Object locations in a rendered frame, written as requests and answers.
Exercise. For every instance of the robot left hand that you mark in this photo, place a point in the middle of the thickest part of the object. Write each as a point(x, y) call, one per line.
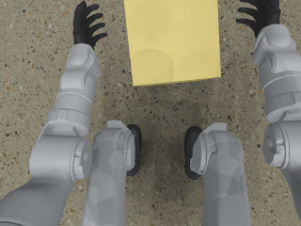
point(82, 31)

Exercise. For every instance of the carton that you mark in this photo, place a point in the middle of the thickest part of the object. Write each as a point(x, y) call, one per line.
point(172, 41)

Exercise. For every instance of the robot right hand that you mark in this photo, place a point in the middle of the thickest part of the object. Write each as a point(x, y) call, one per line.
point(267, 13)

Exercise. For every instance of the robot right shin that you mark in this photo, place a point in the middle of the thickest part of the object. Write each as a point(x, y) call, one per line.
point(217, 126)

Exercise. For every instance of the robot right forearm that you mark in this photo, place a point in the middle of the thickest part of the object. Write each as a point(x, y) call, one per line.
point(279, 72)

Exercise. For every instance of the left robot upper arm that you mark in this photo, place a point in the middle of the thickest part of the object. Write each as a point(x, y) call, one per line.
point(57, 163)

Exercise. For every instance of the robot left foot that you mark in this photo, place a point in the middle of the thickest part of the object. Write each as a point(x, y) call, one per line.
point(135, 130)

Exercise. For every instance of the robot left forearm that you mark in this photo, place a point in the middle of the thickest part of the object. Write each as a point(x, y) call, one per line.
point(74, 99)

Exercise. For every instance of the right robot upper arm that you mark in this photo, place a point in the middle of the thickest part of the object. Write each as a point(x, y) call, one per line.
point(281, 148)

